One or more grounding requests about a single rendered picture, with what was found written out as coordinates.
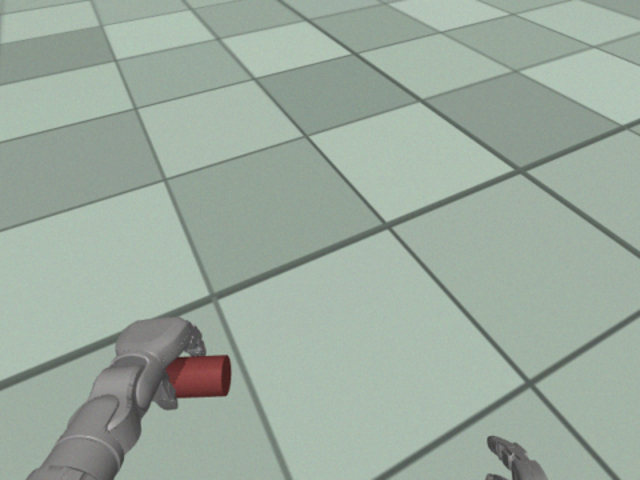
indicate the can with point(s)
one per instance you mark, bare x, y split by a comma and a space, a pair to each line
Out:
200, 376

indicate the right robot hand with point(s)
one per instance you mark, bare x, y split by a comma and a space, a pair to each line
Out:
515, 458

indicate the left robot hand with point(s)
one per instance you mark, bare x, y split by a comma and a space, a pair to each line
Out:
165, 339

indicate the left robot arm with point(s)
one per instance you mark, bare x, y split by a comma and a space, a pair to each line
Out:
108, 424

